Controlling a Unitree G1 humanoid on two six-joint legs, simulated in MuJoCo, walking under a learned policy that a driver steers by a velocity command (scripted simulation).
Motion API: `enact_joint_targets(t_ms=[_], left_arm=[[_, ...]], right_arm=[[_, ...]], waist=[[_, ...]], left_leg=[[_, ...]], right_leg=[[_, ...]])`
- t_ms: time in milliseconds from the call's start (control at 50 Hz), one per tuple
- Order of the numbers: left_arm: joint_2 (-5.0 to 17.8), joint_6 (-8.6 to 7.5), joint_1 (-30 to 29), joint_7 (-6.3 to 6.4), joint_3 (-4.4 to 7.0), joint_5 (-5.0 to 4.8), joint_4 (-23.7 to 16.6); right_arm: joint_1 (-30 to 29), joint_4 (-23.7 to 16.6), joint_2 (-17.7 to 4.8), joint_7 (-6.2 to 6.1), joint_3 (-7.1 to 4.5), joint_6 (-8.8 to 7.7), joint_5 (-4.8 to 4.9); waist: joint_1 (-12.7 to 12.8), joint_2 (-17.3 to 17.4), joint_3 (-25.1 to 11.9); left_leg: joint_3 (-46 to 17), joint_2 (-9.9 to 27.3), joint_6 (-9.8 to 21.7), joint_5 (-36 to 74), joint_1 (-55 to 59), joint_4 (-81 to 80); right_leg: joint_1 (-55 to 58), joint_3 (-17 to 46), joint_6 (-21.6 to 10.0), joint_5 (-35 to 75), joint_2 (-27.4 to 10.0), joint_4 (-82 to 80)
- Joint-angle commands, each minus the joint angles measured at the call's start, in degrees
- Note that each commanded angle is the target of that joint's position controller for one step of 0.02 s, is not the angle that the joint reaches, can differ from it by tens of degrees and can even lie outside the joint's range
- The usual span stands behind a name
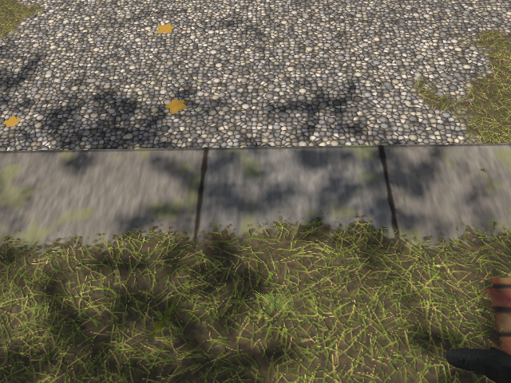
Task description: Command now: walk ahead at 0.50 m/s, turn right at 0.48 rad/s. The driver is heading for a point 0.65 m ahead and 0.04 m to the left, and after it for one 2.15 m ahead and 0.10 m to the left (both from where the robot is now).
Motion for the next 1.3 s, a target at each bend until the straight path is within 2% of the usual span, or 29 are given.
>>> enact_joint_targets(t_ms=[20,80,100,120,140,160,180,220,300,540,620,640,660,680,700,760,840,920,940,1040,1100,1140,1160,1180,1200,1220,1240,1260,1300], left_arm=[[8.7,-0.10,2.2,0.70,2.47,-0.21,-1.8],[8.4,0.45,1.2,0.79,2.49,0.31,-1.1],[7.2,0.53,0.5,0.61,2.06,0.48,-1.4],[5.1,0.42,-0.3,0.37,1.06,1.16,-2.5],[1.9,-0.18,7.5,0.29,0.00,0.15,-2.5],[3.5,-0.75,9.0,0.32,-0.15,-0.33,-2.0],[7.8,-0.89,3.2,0.17,0.92,-0.85,-2.3],[7.5,-1.10,-5.3,-0.04,0.94,0.58,-4.4],[3.7,-0.91,-4.1,-0.50,0.46,0.94,-3.9],[2.0,-2.63,-23.6,-2.64,-0.47,0.20,-9.9],[6.8,-2.86,-10.4,-2.40,1.98,0.82,-6.6],[10.7,-2.62,0.4,-1.70,3.19,1.52,-4.6],[15.3,-2.19,4.2,-1.64,4.21,1.88,-3.7],[9.9,-1.90,5.4,-1.56,2.97,1.47,-3.6],[7.9,-1.94,1.9,-1.42,2.10,1.34,-3.5],[4.0,-2.81,-7.4,-1.87,0.88,2.10,-3.4],[5.1,-4.17,-11.0,-1.55,1.55,2.51,-1.5],[6.7,-2.66,-11.2,0.35,1.98,2.20,-0.1],[5.5,-4.24,-9.1,-1.41,1.57,7.84,-0.9],[9.3,-4.85,-7.4,-0.61,3.39,5.79,0.8],[9.9,-4.50,-8.1,0.29,3.61,4.98,0.5],[8.2,-4.56,-6.5,0.04,2.84,3.73,-0.2],[3.9,-4.61,0.2,0.05,1.20,4.34,-2.1],[4.9,-4.31,-3.5,-0.62,1.14,5.44,-3.6],[4.0,-3.66,-12.5,-1.69,0.51,4.63,-5.9],[5.7,-3.26,-15.0,-1.05,1.12,4.75,-6.1],[8.8,-2.94,-9.9,0.13,2.20,5.78,-4.3],[7.6,-2.69,-8.0,0.78,1.70,6.34,-3.2],[5.6,-1.63,-3.2,1.04,0.84,6.06,-1.5]], right_arm=[[-5.6,-5.0,-5.4,0.70,-1.52,-1.64,0.43],[-1.1,-4.1,-6.8,0.80,-2.41,-2.32,0.30],[4.0,-2.8,-8.1,0.46,-3.25,-2.55,-0.06],[12.2,-1.9,-10.4,0.07,-3.97,-2.68,-0.81],[20.0,-0.1,-15.1,-0.01,-5.50,-2.01,-1.26],[22.1,1.5,-11.9,0.70,-4.91,-1.65,0.54],[19.2,1.1,-8.2,0.61,-3.88,-1.43,1.33],[13.2,0.4,-5.7,0.54,-2.75,-0.63,0.41],[12.5,1.6,-5.3,0.56,-2.32,-1.11,0.30],[21.8,7.8,-9.5,-0.31,-2.72,1.39,1.77],[20.0,7.9,-10.5,-0.93,-2.84,2.47,1.72],[19.1,6.2,-8.2,-1.07,-1.76,2.19,0.55],[26.3,5.3,-1.2,-0.70,0.46,1.06,0.52],[24.2,6.4,-5.8,-0.41,-0.59,0.15,1.65],[18.9,4.7,-9.0,-0.20,-1.73,-0.15,3.06],[15.6,4.4,-7.0,-0.60,-2.13,1.23,1.86],[17.7,4.6,-3.7,-1.36,-2.12,3.84,1.31],[11.4,1.7,-2.0,-0.09,-1.61,3.76,0.79],[15.7,3.0,1.2,3.09,1.37,2.60,-5.97],[8.5,0.9,-3.9,4.34,0.12,1.37,-3.04],[7.5,0.4,-5.6,3.97,-0.80,0.49,-2.15],[10.1,0.8,-11.2,2.91,-2.92,-1.23,-0.99],[16.8,0.2,-17.5,1.30,-4.62,-0.78,-1.02],[24.7,1.7,-16.6,0.58,-4.48,-0.10,-1.83],[26.5,4.5,-15.8,-0.11,-5.00,-1.38,-3.41],[22.4,4.1,-14.6,-0.49,-5.50,-1.64,-1.87],[16.0,2.2,-10.8,-0.70,-4.33,-1.27,-0.41],[11.9,1.0,-7.6,-0.92,-3.27,-1.26,0.45],[7.6,-1.5,-7.9,-0.99,-2.99,-0.75,-0.48]], waist=[[0.1,-7.9,-1.4],[-2.4,-10.1,-1.9],[-5.0,-9.6,-5.1],[-8.9,-6.7,-12.8],[-8.0,7.7,-21.3],[-8.1,13.7,-20.4],[-8.9,6.7,-11.4],[-7.1,-0.1,-1.5],[-4.2,3.3,-1.3],[-9.6,2.0,2.0],[-1.2,2.0,-6.4],[3.2,-2.0,-14.9],[0.9,-17.0,-22.6],[2.9,-14.3,-22.9],[2.5,-10.9,-13.6],[-3.2,-7.3,-3.3],[-6.7,-7.1,-1.5],[-4.7,-6.9,-2.0],[-5.7,-4.5,-4.1],[-3.4,-5.1,-2.4],[-4.3,-5.6,-2.2],[-5.7,-0.4,-7.8],[-5.0,10.1,-22.8],[-9.4,8.4,-32.1],[-12.2,2.5,-20.3],[-10.9,3.5,-11.6],[-7.0,3.7,-10.3],[-4.6,3.3,-6.5],[-0.8,1.6,-6.2]], left_leg=[[1.5,-2.3,1.2,1.1,6.0,-4.7],[3.1,-2.7,4.3,-4.9,11.7,-7.2],[4.1,-2.8,6.1,-4.4,19.7,-9.3],[-2.1,4.0,9.8,-3.4,34.1,-6.7],[-24.1,15.6,19.3,-11.3,56.1,-7.4],[-39.1,20.0,21.0,-23.9,57.7,-15.0],[-33.9,18.5,18.6,-30.4,50.5,-16.4],[-21.1,13.7,16.3,-22.0,35.6,-19.4],[-10.6,9.2,16.3,-7.3,28.1,-23.4],[-2.4,10.5,13.5,1.8,36.3,-21.4],[1.2,8.0,10.2,22.5,36.2,-4.6],[3.4,5.2,8.1,11.9,25.5,11.0],[5.7,-4.3,4.1,-23.9,1.7,32.2],[-1.8,-3.5,4.5,-35.8,-4.8,39.5],[-1.8,-0.9,4.9,-31.7,-8.1,41.1],[-0.1,4.0,3.6,-21.6,-1.0,33.8],[0.7,2.6,0.7,-17.2,3.4,28.5],[4.1,2.0,0.8,-3.2,6.1,13.3],[3.7,3.4,0.4,-3.8,5.4,12.3],[4.6,2.5,2.7,-5.6,1.8,3.7],[6.9,-1.0,5.7,-4.8,8.0,-2.0],[7.6,-4.5,11.9,18.2,23.3,-7.9],[-11.2,9.5,26.7,38.5,47.6,-5.9],[-29.7,19.1,34.2,35.7,60.6,-10.2],[-26.3,17.6,27.6,26.3,53.2,-11.4],[-19.6,14.3,23.5,18.8,43.1,-13.5],[-16.5,12.9,22.4,14.2,36.2,-15.7],[-13.8,11.8,21.2,12.5,26.9,-18.2],[-9.7,9.1,19.5,9.4,15.2,-22.1]], right_leg=[[-0.1,11.2,-6.5,13.9,-14.6,-1.6],[3.5,12.9,-5.2,21.7,-15.9,3.1],[3.2,11.1,-3.9,28.2,-13.2,9.0],[-2.7,8.3,-2.1,24.4,-10.4,21.7],[-22.8,1.5,2.7,5.4,-1.9,42.0],[-33.4,2.2,3.4,-17.8,-1.4,50.8],[-37.6,3.3,3.2,-14.1,-4.5,54.6],[-36.5,-1.3,3.2,-6.6,-8.9,50.1],[-30.7,-4.5,4.2,-1.0,-12.3,41.6],[-28.3,-8.4,3.8,15.0,-9.5,11.1],[-6.6,-11.0,-0.9,12.3,-6.3,5.9],[10.9,-2.2,-4.6,15.8,-14.9,8.9],[31.1,22.9,-13.5,6.6,-29.1,5.5],[29.7,30.5,-13.2,-0.1,-30.2,0.3],[22.0,21.5,-10.6,0.8,-28.3,-1.2],[2.6,5.4,-7.5,14.9,-22.1,-6.9],[-5.2,-7.2,-7.5,40.9,-20.9,-8.2],[-4.5,-15.5,-5.8,40.0,-18.5,-7.6],[-1.7,-13.1,-10.4,39.7,-23.4,-9.7],[10.0,-16.8,-8.3,41.6,-23.8,-5.0],[10.0,-19.4,-4.4,40.1,-22.3,0.4],[5.2,-22.8,1.3,38.4,-15.7,11.4],[-8.0,-24.0,8.1,15.2,-9.8,26.2],[-19.8,-15.8,10.3,-26.9,-2.5,37.5],[-26.9,-6.9,8.6,-28.1,-5.2,45.0],[-29.5,-5.2,7.8,-26.0,-8.0,48.0],[-27.2,-4.6,7.3,-23.4,-10.2,47.1],[-23.2,-4.9,7.0,-20.6,-12.0,44.3],[-11.5,-7.9,7.8,-14.4,-10.9,39.9]])
Next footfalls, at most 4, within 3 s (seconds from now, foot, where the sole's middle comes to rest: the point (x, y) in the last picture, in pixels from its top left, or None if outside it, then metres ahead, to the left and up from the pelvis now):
0.12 left None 0.25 0.13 -0.78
0.64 right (351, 368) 0.51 -0.13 -0.78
1.14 left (253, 292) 0.71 0.13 -0.78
1.52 right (342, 300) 0.69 -0.12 -0.78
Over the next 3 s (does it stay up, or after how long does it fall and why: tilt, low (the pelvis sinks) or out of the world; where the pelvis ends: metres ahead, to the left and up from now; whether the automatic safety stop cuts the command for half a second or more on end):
stays up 0.70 -0.03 0.00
